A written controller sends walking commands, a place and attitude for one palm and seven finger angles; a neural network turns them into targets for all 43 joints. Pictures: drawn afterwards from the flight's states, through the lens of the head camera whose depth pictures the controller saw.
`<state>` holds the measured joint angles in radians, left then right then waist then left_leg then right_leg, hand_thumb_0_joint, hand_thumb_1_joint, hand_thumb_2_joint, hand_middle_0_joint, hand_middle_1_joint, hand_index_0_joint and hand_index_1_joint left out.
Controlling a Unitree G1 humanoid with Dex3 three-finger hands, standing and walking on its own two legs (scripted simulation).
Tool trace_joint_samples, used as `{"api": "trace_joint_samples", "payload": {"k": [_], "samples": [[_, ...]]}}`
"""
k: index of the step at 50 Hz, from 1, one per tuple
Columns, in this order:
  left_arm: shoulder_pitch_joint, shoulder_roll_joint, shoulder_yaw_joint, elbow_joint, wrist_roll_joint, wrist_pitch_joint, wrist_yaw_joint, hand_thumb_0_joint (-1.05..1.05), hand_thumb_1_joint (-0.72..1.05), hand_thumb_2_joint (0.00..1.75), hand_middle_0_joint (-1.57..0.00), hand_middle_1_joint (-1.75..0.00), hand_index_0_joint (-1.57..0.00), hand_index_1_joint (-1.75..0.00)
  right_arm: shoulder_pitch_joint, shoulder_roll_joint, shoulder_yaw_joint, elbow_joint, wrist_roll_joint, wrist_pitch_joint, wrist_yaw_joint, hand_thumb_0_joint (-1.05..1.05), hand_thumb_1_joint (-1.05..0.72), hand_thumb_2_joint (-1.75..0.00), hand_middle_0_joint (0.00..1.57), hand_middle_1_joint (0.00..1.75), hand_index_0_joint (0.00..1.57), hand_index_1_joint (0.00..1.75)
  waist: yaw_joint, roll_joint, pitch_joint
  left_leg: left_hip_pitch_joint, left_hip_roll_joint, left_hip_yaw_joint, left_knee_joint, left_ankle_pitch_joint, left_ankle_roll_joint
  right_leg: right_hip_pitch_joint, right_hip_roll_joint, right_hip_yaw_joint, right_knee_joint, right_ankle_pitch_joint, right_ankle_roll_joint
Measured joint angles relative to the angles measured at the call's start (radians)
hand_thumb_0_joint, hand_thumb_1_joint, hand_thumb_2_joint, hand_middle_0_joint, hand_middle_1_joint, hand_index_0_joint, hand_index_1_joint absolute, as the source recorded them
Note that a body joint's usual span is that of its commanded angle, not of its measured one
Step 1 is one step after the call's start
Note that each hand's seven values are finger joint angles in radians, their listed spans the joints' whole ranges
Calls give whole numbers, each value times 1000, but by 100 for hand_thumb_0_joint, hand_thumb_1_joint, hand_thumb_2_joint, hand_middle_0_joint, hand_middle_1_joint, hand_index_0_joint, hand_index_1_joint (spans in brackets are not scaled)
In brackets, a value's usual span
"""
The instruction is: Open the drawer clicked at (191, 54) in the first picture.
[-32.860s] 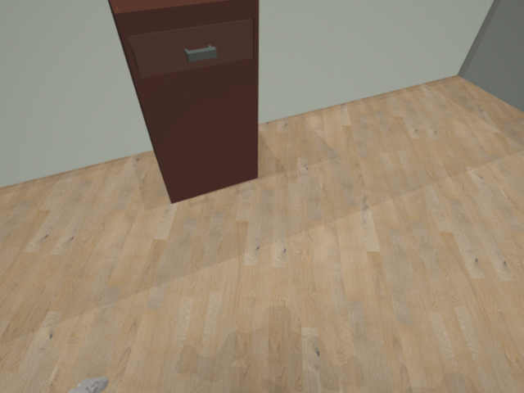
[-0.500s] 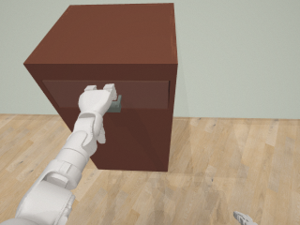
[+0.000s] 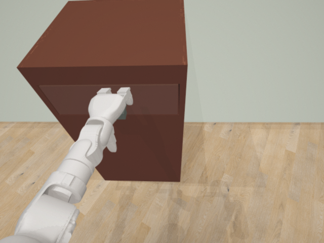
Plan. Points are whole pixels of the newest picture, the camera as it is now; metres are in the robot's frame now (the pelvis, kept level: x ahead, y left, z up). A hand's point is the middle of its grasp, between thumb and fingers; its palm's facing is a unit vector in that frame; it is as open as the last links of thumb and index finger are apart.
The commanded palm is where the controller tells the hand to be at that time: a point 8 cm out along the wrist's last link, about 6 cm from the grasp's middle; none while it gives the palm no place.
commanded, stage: re-aim the fingers above the handle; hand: left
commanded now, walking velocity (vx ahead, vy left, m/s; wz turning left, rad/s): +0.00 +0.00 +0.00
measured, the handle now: (110, 108) +0.52 +0.19 -0.01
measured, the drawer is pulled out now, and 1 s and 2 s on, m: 0.00 0.00 0.00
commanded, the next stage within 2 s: lower the fingers behind the handle in 1.60 s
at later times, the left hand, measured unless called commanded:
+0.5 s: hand (119, 120) +0.42 +0.13 +0.05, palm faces -0.02 -0.09 -1.00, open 13.8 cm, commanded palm +0.41 +0.17 +0.11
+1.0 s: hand (117, 112) +0.44 +0.14 +0.06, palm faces +0.01 -0.11 -0.99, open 13.9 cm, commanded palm +0.43 +0.18 +0.11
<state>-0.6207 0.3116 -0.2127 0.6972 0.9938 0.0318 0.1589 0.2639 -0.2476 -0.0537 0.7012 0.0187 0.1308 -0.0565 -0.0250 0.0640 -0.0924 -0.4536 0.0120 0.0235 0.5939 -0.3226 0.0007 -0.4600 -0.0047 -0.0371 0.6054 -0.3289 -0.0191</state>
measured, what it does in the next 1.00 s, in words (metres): stands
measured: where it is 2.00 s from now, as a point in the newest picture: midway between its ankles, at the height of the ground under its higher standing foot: outside the picture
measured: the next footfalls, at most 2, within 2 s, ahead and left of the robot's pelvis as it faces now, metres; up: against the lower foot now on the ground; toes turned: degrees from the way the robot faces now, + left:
none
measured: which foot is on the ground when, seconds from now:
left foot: down 0.00-1.00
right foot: down 0.00-1.00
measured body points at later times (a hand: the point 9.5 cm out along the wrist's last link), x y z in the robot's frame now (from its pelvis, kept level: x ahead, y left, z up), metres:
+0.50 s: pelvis -0.01 +0.01 +0.00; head +0.04 -0.01 +0.44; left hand +0.41 +0.13 +0.11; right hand +0.09 -0.26 -0.13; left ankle -0.02 +0.12 -0.73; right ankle -0.02 -0.11 -0.73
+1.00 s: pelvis +0.00 +0.01 -0.01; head +0.07 +0.00 +0.44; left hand +0.44 +0.14 +0.11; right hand +0.06 -0.26 -0.14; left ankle -0.02 +0.12 -0.73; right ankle -0.02 -0.11 -0.73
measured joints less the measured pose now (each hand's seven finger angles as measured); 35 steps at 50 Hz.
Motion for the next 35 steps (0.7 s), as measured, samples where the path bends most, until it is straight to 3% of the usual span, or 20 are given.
{"api": "trace_joint_samples", "payload": {"k": [4,9,12,15,18,21,24,26,28,31,33,35], "samples": [[13,-10,58,-8,40,-52,67,0,-49,30,-32,-120,-32,-120,-1,2,0,-2,-4,-6,1,0,-91,-90,20,30,20,30,-8,-8,-8,-4,4,20,4,-3,0,-16,4,20,13,0,1],[12,23,103,37,73,32,146,1,-49,30,-32,-120,-32,-120,-7,4,4,-2,1,-16,14,0,-91,-90,20,30,20,30,1,-6,-9,-10,8,37,-1,3,0,-31,9,37,14,9,1],[16,52,94,71,58,107,123,1,-49,30,-32,-120,-32,-120,-7,3,8,-3,11,-13,16,0,-91,-90,20,30,20,30,6,-1,-9,-5,8,32,-12,11,2,-22,9,33,-1,18,2],[15,65,49,79,12,145,54,0,-49,30,-32,-120,-32,-120,-3,0,6,-6,19,-11,10,0,-91,-90,20,30,20,30,10,0,-2,6,3,15,-21,19,4,0,4,16,-18,24,3],[0,60,-19,57,-21,109,-16,0,-49,30,-32,-120,-32,-120,-5,-6,5,-9,17,-22,-5,0,-91,-90,21,30,20,30,10,-7,14,8,-6,-7,-14,22,6,16,-5,-6,-21,22,5],[-22,34,-59,20,-19,8,-38,0,-49,30,-32,-120,-32,-120,-16,-12,0,-12,6,-42,-16,0,-91,-90,21,30,20,30,8,-16,25,-6,-13,-16,6,17,9,8,-13,-16,-5,16,8],[-43,1,-46,3,12,-85,8,0,-49,30,-32,-120,-32,-120,-32,-11,-2,-15,0,-53,-18,0,-91,-90,21,30,20,30,1,-22,22,-28,-13,-7,28,9,11,-18,-13,-6,16,11,10],[-70,-15,-16,26,42,-104,71,0,-49,30,-32,-120,-32,-120,-41,-6,2,-15,-1,-57,-14,0,-91,-90,20,30,20,30,-7,-25,12,-48,-11,4,41,3,12,-45,-12,5,33,8,11],[-109,-19,19,73,69,-72,141,0,-49,30,-32,-120,-32,-120,-50,1,11,-12,-2,-59,-7,0,-91,-90,20,30,20,30,-16,-27,7,-68,-9,16,50,0,13,-72,-10,17,48,7,12],[-169,6,53,166,101,41,207,1,-49,30,-32,-120,-32,-120,-55,11,30,-7,0,-54,3,0,-91,-90,20,30,20,30,-23,-24,6,-91,-4,32,52,2,13,-104,-5,33,55,12,13],[-196,33,70,232,104,120,204,1,-49,30,-32,-120,-32,-120,-48,15,38,-4,1,-41,8,0,-91,-90,20,30,20,30,-25,-14,5,-98,-1,41,44,6,13,-115,-1,42,48,19,14],[-202,62,86,285,79,182,155,1,-49,30,-32,-120,-31,-120,-31,16,42,-3,5,-22,8,0,-91,-90,20,30,20,30,-27,-3,1,-94,1,44,30,10,15,-112,1,45,34,25,15]]}}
